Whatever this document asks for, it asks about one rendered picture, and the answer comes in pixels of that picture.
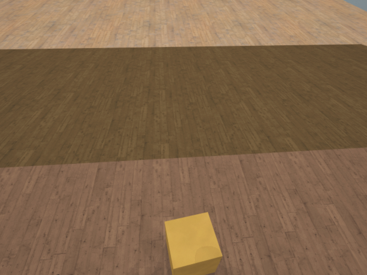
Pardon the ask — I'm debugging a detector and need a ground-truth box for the carton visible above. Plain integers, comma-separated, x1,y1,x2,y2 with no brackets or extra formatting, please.
165,212,222,275

